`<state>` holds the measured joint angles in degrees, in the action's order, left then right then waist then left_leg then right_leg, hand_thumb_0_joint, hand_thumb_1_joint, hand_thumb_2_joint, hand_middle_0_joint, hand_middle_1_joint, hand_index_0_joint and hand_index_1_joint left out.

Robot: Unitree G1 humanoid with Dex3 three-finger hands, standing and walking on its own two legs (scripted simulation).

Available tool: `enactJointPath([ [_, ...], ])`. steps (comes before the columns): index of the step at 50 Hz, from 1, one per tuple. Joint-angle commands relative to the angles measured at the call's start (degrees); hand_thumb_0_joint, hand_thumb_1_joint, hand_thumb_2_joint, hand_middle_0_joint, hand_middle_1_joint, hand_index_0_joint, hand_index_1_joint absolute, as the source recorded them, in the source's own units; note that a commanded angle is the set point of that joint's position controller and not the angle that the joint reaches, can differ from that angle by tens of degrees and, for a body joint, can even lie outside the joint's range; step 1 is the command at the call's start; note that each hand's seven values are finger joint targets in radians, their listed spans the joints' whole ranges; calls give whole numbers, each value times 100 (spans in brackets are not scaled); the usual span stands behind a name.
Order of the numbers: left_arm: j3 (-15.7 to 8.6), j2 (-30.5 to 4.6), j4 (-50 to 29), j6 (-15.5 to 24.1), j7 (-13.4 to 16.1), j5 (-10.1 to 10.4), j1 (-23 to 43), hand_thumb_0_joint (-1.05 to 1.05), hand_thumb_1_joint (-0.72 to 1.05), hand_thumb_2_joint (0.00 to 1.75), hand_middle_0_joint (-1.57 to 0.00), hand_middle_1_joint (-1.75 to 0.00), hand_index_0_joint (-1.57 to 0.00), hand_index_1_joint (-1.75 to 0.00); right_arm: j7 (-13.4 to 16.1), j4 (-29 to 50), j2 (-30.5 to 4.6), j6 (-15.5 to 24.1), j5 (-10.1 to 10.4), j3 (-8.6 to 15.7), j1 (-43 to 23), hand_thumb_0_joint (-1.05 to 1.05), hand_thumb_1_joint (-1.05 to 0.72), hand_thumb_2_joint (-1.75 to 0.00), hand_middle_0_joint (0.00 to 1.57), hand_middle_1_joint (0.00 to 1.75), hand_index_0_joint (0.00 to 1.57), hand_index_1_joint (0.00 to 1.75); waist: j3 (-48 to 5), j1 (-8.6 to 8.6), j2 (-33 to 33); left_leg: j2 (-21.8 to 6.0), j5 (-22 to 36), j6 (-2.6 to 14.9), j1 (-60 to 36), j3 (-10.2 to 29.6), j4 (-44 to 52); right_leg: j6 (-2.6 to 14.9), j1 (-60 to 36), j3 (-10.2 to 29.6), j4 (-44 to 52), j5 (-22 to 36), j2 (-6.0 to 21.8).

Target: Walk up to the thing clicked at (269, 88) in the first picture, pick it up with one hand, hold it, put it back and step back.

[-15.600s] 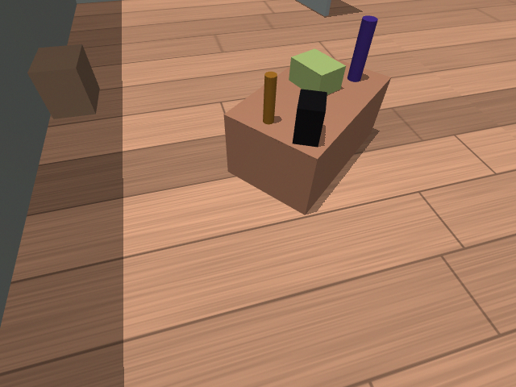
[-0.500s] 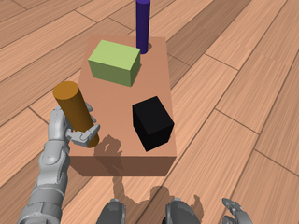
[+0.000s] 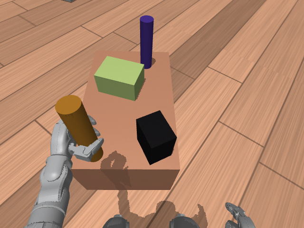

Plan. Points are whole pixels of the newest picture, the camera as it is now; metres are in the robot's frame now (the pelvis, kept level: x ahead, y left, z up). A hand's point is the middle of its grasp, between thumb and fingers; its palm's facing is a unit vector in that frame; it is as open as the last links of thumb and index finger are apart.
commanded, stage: lift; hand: left
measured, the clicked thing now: (84, 134) +0.33 +0.17 +0.05
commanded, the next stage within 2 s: hold in 0.02 s
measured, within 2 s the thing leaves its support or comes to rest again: neither
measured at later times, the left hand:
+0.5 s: hand (86, 134) +0.33 +0.17 +0.05, palm faces +0.06 -1.00 +0.00, open 8.0 cm
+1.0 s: hand (84, 138) +0.32 +0.17 +0.06, palm faces +0.06 -1.00 +0.00, open 8.0 cm
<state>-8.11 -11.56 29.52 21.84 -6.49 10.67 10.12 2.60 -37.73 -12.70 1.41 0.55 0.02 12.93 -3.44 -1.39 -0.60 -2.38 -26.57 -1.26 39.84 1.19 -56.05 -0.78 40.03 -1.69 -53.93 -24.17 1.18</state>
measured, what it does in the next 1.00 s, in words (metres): stands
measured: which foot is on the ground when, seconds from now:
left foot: down 0.00-1.00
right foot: down 0.00-1.00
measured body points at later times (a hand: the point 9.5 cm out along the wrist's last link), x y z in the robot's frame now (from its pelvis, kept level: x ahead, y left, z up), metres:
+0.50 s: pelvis +0.01 +0.00 +0.01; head +0.05 +0.00 +0.46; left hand +0.32 +0.22 +0.05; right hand +0.14 -0.25 -0.10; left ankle +0.01 +0.13 -0.68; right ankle +0.03 -0.13 -0.68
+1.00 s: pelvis +0.00 +0.00 +0.02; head +0.04 +0.00 +0.47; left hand +0.31 +0.22 +0.06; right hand +0.14 -0.25 -0.09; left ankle +0.01 +0.13 -0.68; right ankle +0.03 -0.13 -0.68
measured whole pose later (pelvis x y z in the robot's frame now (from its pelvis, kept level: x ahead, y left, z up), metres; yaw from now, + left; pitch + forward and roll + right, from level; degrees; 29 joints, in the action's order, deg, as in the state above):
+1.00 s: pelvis +0.00 +0.00 +0.02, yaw +0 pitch +5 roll -1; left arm -7.7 -10.5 26.3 21.1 -6.7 10.5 5.4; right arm 2.8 -38.1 -12.6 1.6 0.5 0.2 12.8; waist -1.7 -0.9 -0.6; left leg -2.2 -23.9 -1.3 30.0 0.8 -48.5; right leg -0.8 30.4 -1.5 -46.8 -21.7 1.2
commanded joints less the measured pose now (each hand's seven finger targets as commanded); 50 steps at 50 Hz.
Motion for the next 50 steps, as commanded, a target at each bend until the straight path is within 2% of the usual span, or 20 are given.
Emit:
enactJointPath([
  [1, -330, -804, -1773, 580, 15, 149, 1854, 0, 25, 134, -134, -150, -137, -149, 76, 692, -798, 212, -1, 264, -10, 0, -91, -90, 20, 30, 20, 30, -1960, -53, -111, 179, 1501, 122, -1060, -77, 877, 144, -1285, -17, 796, 1610, -157],
  [4, -381, -926, -1973, 586, 25, 122, 1981, 0, 28, 135, -134, -150, -137, -150, 89, 649, -777, 213, -11, 267, -5, 0, -91, -90, 20, 30, 20, 30, -2001, -38, -212, 188, 1584, 126, -1149, -115, 901, 128, -1400, 14, 856, 1740, -139],
  [6, -243, -640, -1496, 538, -10, 137, 1638, 0, 30, 136, -135, -151, -137, -150, 82, 672, -770, 211, -25, 255, -49, 0, -91, -90, 20, 30, 20, 30, -1756, -82, -71, 186, 1593, 126, -1045, -108, 923, 132, -1351, -17, 880, 1729, -153],
  [8, -418, -830, -1490, 560, 1, 115, 1673, 0, 25, 135, -133, -150, -135, -150, 77, 647, -813, 212, -15, 291, -36, 0, -90, -90, 20, 30, 20, 30, -1775, -16, -120, 174, 1601, 117, -1164, -103, 986, 143, -1368, -19, 897, 1693, -155],
  [11, -229, -659, -1624, 552, 4, 84, 1697, 0, 28, 135, -132, -149, -133, -149, 73, 734, -767, 191, -33, 260, -100, 0, -90, -90, 20, 30, 20, 30, -1714, -68, -146, 187, 1512, 106, -1174, -111, 1064, 139, -1406, -18, 977, 1619, -155],
  [13, -473, -924, -1862, 589, 46, 105, 1857, 0, 27, 135, -132, -149, -133, -149, 78, 689, -796, 199, -23, 290, -103, 0, -90, -90, 20, 30, 20, 30, -1729, 30, -236, 193, 1461, 108, -1216, -115, 1102, 135, -1446, -14, 1012, 1564, -147],
  [14, -320, -707, -1510, 552, 34, 97, 1642, 0, 28, 135, -133, -150, -134, -150, 77, 715, -789, 202, -18, 285, -117, 0, -90, -90, 20, 30, 20, 30, -1638, -47, -73, 186, 1418, 111, -1227, -103, 1136, 128, -1445, -21, 1043, 1528, -158],
  [17, -414, -875, -1844, 596, 42, 105, 1813, 0, 28, 135, -133, -150, -135, -150, 82, 675, -772, 208, -19, 280, -102, 0, -90, -90, 20, 30, 20, 30, -1749, -8, -133, 193, 1390, 117, -1269, -116, 1169, 114, -1593, -8, 1090, 1509, -146],
  [22, -268, -654, -1639, 558, 14, 115, 1590, 0, 28, 136, -134, -150, -135, -151, 70, 683, -800, 210, -19, 288, -87, 0, -91, -90, 20, 30, 20, 30, -1703, -55, -89, 180, 1735, 103, -1376, -117, 1185, 131, -1644, -21, 1077, 1821, -164],
  [24, -416, -885, -1866, 561, 31, 84, 1752, 0, 30, 136, -133, -151, -135, -151, 80, 685, -796, 199, -20, 298, -93, 0, -90, -90, 20, 30, 20, 30, -1752, -17, -211, 198, 1764, 110, -1433, -145, 1179, 123, -1679, 9, 1128, 1880, -149],
  [26, -267, -661, -1794, 548, 3, 110, 1641, 0, 32, 137, -134, -151, -136, -151, 72, 683, -779, 200, -19, 285, -90, 0, -90, -90, 20, 30, 20, 30, -1697, -74, -65, 178, 1731, 109, -1451, -119, 1236, 124, -1675, -20, 1130, 1839, -163],
  [30, -384, -769, -1901, 565, -7, 136, 1618, 0, 31, 138, -136, -153, -138, -153, 57, 715, -786, 210, -13, 298, -148, 0, -91, -90, 20, 30, 20, 30, -1675, 15, -180, 188, 1692, 94, -1494, -127, 1286, 127, -1719, -20, 1194, 1752, -162],
  [32, -245, -670, -1879, 541, -22, 101, 1554, 0, 30, 137, -136, -153, -137, -153, 63, 724, -758, 203, -18, 280, -125, 0, -91, -90, 20, 30, 20, 30, -1629, -18, -142, 183, 1646, 95, -1490, -120, 1322, 127, -1708, -29, 1209, 1720, -167],
  [34, -375, -721, -1664, 523, -19, 124, 1343, 0, 29, 137, -135, -153, -137, -153, 54, 683, -793, 220, -3, 296, -145, 0, -91, -90, 20, 30, 20, 30, -1474, 22, -140, 180, 1584, 87, -1464, -112, 1371, 139, -1655, -40, 1227, 1619, -170],
  [35, -245, -631, -1779, 535, -32, 113, 1442, 0, 31, 137, -135, -152, -137, -152, 39, 724, -775, 223, -9, 286, -159, 0, -91, -90, 20, 30, 20, 30, -1466, -13, -160, 167, 1615, 74, -1504, -95, 1395, 141, -1642, -56, 1220, 1633, -182],
  [39, -418, -879, -2219, 563, -9, 136, 1594, 0, 32, 136, -136, -152, -137, -152, 63, 701, -769, 232, -3, 285, -104, 0, -91, -90, 20, 30, 20, 30, -1747, 41, -146, 192, 1720, 103, -1594, -126, 1365, 117, -1907, -11, 1260, 1803, -150],
  [40, -192, -539, -1724, 490, -34, 141, 1193, 0, 32, 137, -136, -153, -138, -153, 64, 712, -742, 238, 2, 258, -151, 0, -91, -90, 20, 30, 20, 30, -1506, -37, 1, 197, 1704, 113, -1547, -138, 1367, 102, -1827, -8, 1294, 1807, -149],
  [42, -335, -716, -2083, 535, -26, 166, 1477, 0, 31, 137, -137, -153, -138, -153, 67, 704, -761, 253, 7, 276, -194, 0, -91, -90, 20, 30, 20, 30, -1533, 18, -73, 200, 1607, 115, -1550, -141, 1396, 95, -1843, -8, 1328, 1719, -138],
  [44, -220, -618, -1911, 520, -37, 128, 1360, 0, 33, 137, -136, -153, -138, -153, 64, 717, -760, 255, -1, 269, -195, 0, -91, -90, 20, 30, 20, 30, -1465, -9, -51, 192, 1511, 109, -1541, -127, 1454, 112, -1796, -23, 1340, 1599, -150],
  [50, -283, -745, -2229, 562, 6, 122, 1559, 0, 34, 137, -137, -153, -138, -153, 74, 693, -746, 293, 5, 258, -239, 0, -91, -90, 20, 30, 20, 30, -1325, 11, -172, 221, 1277, 117, -1557, -147, 1527, 109, -1757, -9, 1416, 1409, -135],
])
